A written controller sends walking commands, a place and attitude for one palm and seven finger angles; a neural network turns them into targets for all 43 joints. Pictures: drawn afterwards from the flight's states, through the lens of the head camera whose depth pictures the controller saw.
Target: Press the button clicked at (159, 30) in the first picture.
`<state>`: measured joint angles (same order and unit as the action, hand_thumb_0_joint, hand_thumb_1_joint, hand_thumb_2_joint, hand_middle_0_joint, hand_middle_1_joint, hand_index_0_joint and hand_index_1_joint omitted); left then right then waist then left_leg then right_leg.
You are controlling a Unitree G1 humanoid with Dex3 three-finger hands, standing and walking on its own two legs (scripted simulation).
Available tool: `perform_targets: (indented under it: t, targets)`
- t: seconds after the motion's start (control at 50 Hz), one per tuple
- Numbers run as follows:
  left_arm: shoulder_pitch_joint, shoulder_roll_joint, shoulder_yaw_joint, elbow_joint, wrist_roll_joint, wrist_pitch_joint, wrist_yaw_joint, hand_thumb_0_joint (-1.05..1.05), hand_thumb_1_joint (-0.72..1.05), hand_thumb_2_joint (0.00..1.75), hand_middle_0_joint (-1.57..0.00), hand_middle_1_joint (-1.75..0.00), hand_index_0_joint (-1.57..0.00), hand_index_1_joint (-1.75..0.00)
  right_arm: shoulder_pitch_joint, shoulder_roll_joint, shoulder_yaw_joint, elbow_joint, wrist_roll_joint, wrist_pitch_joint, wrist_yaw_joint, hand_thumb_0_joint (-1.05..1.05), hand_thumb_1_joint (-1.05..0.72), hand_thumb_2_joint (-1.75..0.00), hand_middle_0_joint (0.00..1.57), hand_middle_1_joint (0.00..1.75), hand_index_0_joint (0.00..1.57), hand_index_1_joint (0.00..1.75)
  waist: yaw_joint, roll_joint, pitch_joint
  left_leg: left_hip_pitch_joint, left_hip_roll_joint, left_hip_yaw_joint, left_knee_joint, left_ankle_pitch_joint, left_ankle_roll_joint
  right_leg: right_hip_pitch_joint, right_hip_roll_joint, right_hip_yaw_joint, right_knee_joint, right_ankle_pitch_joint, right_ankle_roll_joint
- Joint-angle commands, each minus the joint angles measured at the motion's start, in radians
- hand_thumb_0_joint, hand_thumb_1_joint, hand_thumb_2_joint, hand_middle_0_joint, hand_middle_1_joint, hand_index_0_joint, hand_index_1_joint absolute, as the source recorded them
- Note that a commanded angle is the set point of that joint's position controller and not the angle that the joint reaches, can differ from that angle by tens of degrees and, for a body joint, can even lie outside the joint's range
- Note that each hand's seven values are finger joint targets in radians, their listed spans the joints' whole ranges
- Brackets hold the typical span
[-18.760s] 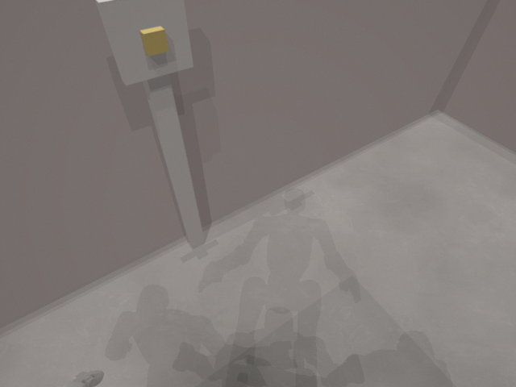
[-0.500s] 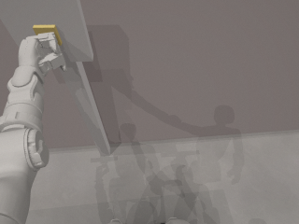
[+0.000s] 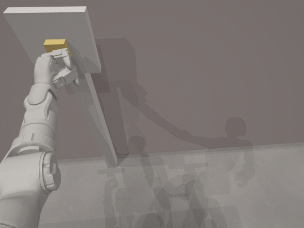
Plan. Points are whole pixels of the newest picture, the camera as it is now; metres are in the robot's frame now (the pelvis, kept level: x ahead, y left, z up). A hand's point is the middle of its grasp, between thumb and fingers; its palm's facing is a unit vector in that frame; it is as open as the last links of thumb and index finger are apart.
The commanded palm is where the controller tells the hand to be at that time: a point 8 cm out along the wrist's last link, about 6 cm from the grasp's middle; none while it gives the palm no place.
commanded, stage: pull the fist back off the button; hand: left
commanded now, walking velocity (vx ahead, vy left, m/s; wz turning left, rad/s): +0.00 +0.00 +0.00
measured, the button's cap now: (58, 49) +0.54 +0.23 +0.18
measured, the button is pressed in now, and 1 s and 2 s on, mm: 0 0 0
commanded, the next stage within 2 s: draw the hand back to the body in 0.58 s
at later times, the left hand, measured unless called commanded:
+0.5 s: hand (66, 93) +0.40 +0.19 +0.15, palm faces +0.06 -1.00 +0.01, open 3.1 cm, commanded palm +0.38 +0.24 +0.15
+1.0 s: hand (51, 112) +0.34 +0.20 +0.17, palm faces +0.07 -1.00 -0.01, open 3.1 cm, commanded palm +0.30 +0.25 +0.16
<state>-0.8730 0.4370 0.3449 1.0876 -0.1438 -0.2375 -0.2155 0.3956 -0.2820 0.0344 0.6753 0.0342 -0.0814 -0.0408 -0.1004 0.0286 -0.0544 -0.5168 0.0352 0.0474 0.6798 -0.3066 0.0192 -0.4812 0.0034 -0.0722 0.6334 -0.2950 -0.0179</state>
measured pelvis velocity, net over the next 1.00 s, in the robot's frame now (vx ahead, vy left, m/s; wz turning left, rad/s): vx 0.01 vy -0.01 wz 0.00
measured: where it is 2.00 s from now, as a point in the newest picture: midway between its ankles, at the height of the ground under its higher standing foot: outside the picture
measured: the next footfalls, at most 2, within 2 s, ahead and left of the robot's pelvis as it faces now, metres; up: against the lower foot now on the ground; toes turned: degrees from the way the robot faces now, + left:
none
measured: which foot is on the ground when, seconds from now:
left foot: down 0.00-1.00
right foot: down 0.00-1.00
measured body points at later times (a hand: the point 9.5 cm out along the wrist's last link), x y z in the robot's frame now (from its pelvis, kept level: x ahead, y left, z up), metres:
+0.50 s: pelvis +0.02 -0.01 +0.01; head +0.03 -0.02 +0.46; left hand +0.39 +0.25 +0.16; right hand +0.18 -0.25 -0.08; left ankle +0.02 +0.11 -0.72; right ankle +0.01 -0.11 -0.72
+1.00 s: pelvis +0.01 -0.01 +0.01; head -0.01 -0.02 +0.46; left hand +0.33 +0.26 +0.17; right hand +0.16 -0.25 -0.08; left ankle +0.02 +0.11 -0.72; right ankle +0.01 -0.11 -0.72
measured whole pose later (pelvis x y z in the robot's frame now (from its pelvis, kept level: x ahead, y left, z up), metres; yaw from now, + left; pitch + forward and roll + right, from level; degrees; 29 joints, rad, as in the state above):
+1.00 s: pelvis +0.01 -0.01 +0.01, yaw +0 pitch -1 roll +0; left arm -0.22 0.30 0.29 0.23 -0.25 0.05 -0.22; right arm 0.27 -0.26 0.04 0.61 0.07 -0.08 -0.08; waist 0.01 0.05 -0.04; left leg -0.24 0.02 0.05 0.54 -0.27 0.01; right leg -0.23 0.00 -0.06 0.53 -0.28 -0.02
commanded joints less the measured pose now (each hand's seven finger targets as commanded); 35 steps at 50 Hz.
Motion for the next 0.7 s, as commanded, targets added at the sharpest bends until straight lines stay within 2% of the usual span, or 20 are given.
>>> perform_targets:
  t: [0.0,0.02,0.04,0.1,0.12,0.14,0.2,0.22,0.24,0.3,0.32,0.34,0.42,0.46,0.48,0.52,0.58,0.62,0.66,0.68]
  targets:
    - [-0.374,0.239,0.046,-0.300,-0.021,-0.031,0.011,0.00,0.90,0.90,-1.30,-1.50,-1.30,-1.50,0.024,-0.152,-0.054,-0.128,0.006,-0.028,-0.013,0.00,-0.90,-0.90,0.20,0.30,0.20,0.30,0.031,0.013,-0.345,0.228,-0.023,-0.054,-0.104,0.187,0.020,0.140,0.023,0.046,-0.077,0.237,-0.008]
    - [-0.328,0.261,0.070,-0.340,-0.019,-0.027,0.015,0.00,0.90,0.90,-1.30,-1.50,-1.30,-1.50,0.017,-0.152,-0.056,-0.140,0.006,-0.025,-0.011,0.00,-0.90,-0.90,0.20,0.30,0.20,0.30,0.047,0.007,-0.370,0.238,-0.023,-0.052,-0.098,0.225,0.021,0.172,0.023,0.047,-0.069,0.277,-0.010]
    - [-0.286,0.238,0.058,-0.390,-0.022,-0.019,0.016,0.00,0.90,0.90,-1.30,-1.50,-1.30,-1.50,0.001,-0.144,-0.055,-0.157,0.008,-0.023,-0.008,0.00,-0.90,-0.90,0.20,0.30,0.20,0.30,0.056,0.021,-0.382,0.252,-0.025,-0.044,-0.100,0.257,0.021,0.194,0.021,0.049,-0.067,0.316,-0.010]
    - [-0.184,0.200,0.045,-0.483,-0.039,0.017,0.014,0.00,0.90,0.90,-1.30,-1.50,-1.30,-1.50,-0.031,-0.135,-0.056,-0.180,0.018,-0.015,-0.008,0.00,-0.90,-0.90,0.20,0.30,0.20,0.30,0.068,-0.006,-0.339,0.255,-0.021,-0.032,-0.109,0.297,0.023,0.218,0.020,0.046,-0.074,0.366,-0.008]
    - [-0.169,0.168,0.021,-0.514,-0.045,0.028,0.014,0.00,0.90,0.90,-1.30,-1.50,-1.30,-1.50,-0.040,-0.133,-0.055,-0.184,0.019,-0.012,-0.008,0.00,-0.90,-0.90,0.20,0.30,0.20,0.30,0.059,-0.024,-0.321,0.262,-0.020,-0.033,-0.110,0.304,0.025,0.213,0.021,0.043,-0.078,0.371,-0.008]
    - [-0.154,0.146,0.009,-0.530,-0.052,0.045,0.012,0.00,0.90,0.90,-1.30,-1.50,-1.30,-1.50,-0.054,-0.130,-0.056,-0.188,0.022,-0.012,-0.009,0.00,-0.90,-0.90,0.20,0.30,0.20,0.30,0.060,-0.003,-0.302,0.269,-0.020,-0.028,-0.113,0.301,0.024,0.205,0.019,0.045,-0.083,0.373,-0.006]
    - [-0.137,0.164,0.025,-0.647,-0.059,0.071,0.019,0.00,0.90,0.90,-1.30,-1.50,-1.30,-1.50,-0.080,-0.126,-0.056,-0.194,0.023,-0.009,-0.018,0.00,-0.90,-0.90,0.20,0.30,0.20,0.30,0.066,0.010,-0.324,0.306,-0.022,-0.034,-0.122,0.310,0.022,0.229,0.017,0.045,-0.090,0.376,-0.007]
    - [-0.136,0.132,-0.005,-0.704,-0.060,0.074,0.021,0.00,0.90,0.90,-1.30,-1.50,-1.30,-1.50,-0.093,-0.121,-0.054,-0.200,0.023,-0.010,-0.019,0.00,-0.90,-0.90,0.20,0.30,0.20,0.30,0.064,0.032,-0.330,0.330,-0.024,-0.032,-0.116,0.331,0.024,0.230,0.016,0.048,-0.090,0.388,-0.009]
    - [-0.109,0.109,-0.015,-0.716,-0.065,0.085,0.023,0.00,0.90,0.90,-1.30,-1.50,-1.30,-1.50,-0.102,-0.116,-0.053,-0.200,0.023,-0.013,-0.020,0.00,-0.90,-0.90,0.20,0.30,0.20,0.30,0.067,0.023,-0.330,0.341,-0.022,-0.038,-0.121,0.347,0.022,0.232,0.015,0.043,-0.091,0.398,-0.008]
    - [-0.085,0.090,-0.033,-0.745,-0.075,0.113,0.022,0.00,0.90,0.90,-1.30,-1.50,-1.30,-1.50,-0.127,-0.116,-0.049,-0.192,0.026,-0.015,-0.028,0.00,-0.90,-0.90,0.20,0.30,0.20,0.30,0.059,0.001,-0.287,0.340,-0.025,-0.040,-0.130,0.310,0.022,0.224,0.013,0.041,-0.108,0.378,-0.005]
    - [-0.072,0.101,-0.027,-0.759,-0.074,0.117,0.024,0.00,0.90,0.90,-1.30,-1.50,-1.30,-1.50,-0.134,-0.116,-0.047,-0.189,0.027,-0.014,-0.032,0.00,-0.90,-0.90,0.20,0.30,0.20,0.30,0.061,0.005,-0.278,0.343,-0.026,-0.041,-0.129,0.306,0.023,0.226,0.013,0.043,-0.110,0.370,-0.008]
    - [-0.060,0.059,-0.062,-0.771,-0.074,0.127,0.021,0.00,0.90,0.90,-1.30,-1.50,-1.30,-1.50,-0.149,-0.111,-0.043,-0.193,0.029,-0.015,-0.033,0.00,-0.90,-0.90,0.20,0.30,0.20,0.30,0.061,0.027,-0.270,0.351,-0.028,-0.043,-0.137,0.302,0.020,0.219,0.009,0.039,-0.112,0.361,-0.008]
    - [-0.009,0.080,-0.038,-0.796,-0.082,0.154,0.026,0.00,0.90,0.90,-1.30,-1.50,-1.30,-1.50,-0.171,-0.112,-0.039,-0.196,0.026,-0.016,-0.040,0.00,-0.90,-0.90,0.20,0.30,0.20,0.30,0.076,-0.018,-0.279,0.352,-0.032,-0.049,-0.141,0.293,0.021,0.246,0.007,0.038,-0.119,0.358,-0.009]
    - [-0.007,0.082,-0.036,-0.778,-0.086,0.169,0.024,0.00,0.90,0.90,-1.30,-1.50,-1.30,-1.50,-0.189,-0.109,-0.034,-0.195,0.030,-0.014,-0.045,0.00,-0.90,-0.90,0.20,0.30,0.20,0.30,0.072,-0.031,-0.241,0.332,-0.036,-0.046,-0.149,0.258,0.021,0.240,0.003,0.041,-0.130,0.340,-0.005]
    - [-0.037,0.077,-0.047,-0.776,-0.085,0.173,0.024,0.00,0.90,0.90,-1.30,-1.50,-1.30,-1.50,-0.194,-0.109,-0.031,-0.193,0.030,-0.012,-0.048,0.00,-0.90,-0.90,0.20,0.30,0.20,0.30,0.065,-0.033,-0.225,0.329,-0.036,-0.048,-0.153,0.243,0.022,0.231,0.002,0.042,-0.136,0.324,-0.005]
    - [-0.077,0.109,-0.030,-0.780,-0.080,0.170,0.029,0.00,0.90,0.90,-1.30,-1.50,-1.30,-1.50,-0.200,-0.109,-0.029,-0.191,0.029,-0.012,-0.054,0.00,-0.90,-0.90,0.20,0.30,0.20,0.30,0.061,-0.020,-0.226,0.330,-0.037,-0.049,-0.149,0.225,0.024,0.227,0.000,0.048,-0.140,0.298,-0.005]
    - [-0.082,0.084,-0.049,-0.790,-0.079,0.162,0.022,0.00,0.90,0.90,-1.30,-1.50,-1.30,-1.50,-0.207,-0.101,-0.025,-0.195,0.026,-0.018,-0.055,0.00,-0.90,-0.90,0.20,0.30,0.20,0.30,0.070,0.032,-0.266,0.355,-0.041,-0.051,-0.148,0.257,0.019,0.243,-0.002,0.049,-0.132,0.325,-0.010]
    - [-0.055,0.073,-0.056,-0.767,-0.084,0.156,0.014,0.00,0.90,0.90,-1.30,-1.50,-1.30,-1.50,-0.199,-0.103,-0.026,-0.192,0.025,-0.021,-0.053,0.00,-0.90,-0.90,0.20,0.30,0.20,0.30,0.069,-0.004,-0.269,0.354,-0.039,-0.053,-0.144,0.266,0.020,0.249,0.002,0.044,-0.131,0.332,-0.010]
    - [-0.027,0.088,-0.038,-0.742,-0.088,0.159,0.009,0.00,0.90,0.90,-1.30,-1.50,-1.30,-1.50,-0.201,-0.106,-0.027,-0.190,0.027,-0.020,-0.053,0.00,-0.90,-0.90,0.20,0.30,0.20,0.30,0.075,-0.006,-0.255,0.339,-0.039,-0.051,-0.150,0.252,0.019,0.247,0.000,0.044,-0.134,0.325,-0.009]
    - [0.011,0.099,-0.021,-0.757,-0.090,0.160,0.006,0.00,0.90,0.90,-1.30,-1.50,-1.30,-1.50,-0.205,-0.106,-0.029,-0.197,0.027,-0.021,-0.051,0.00,-0.90,-0.90,0.20,0.30,0.20,0.30,0.092,-0.004,-0.267,0.337,-0.039,-0.051,-0.155,0.257,0.017,0.264,-0.001,0.045,-0.133,0.330,-0.011]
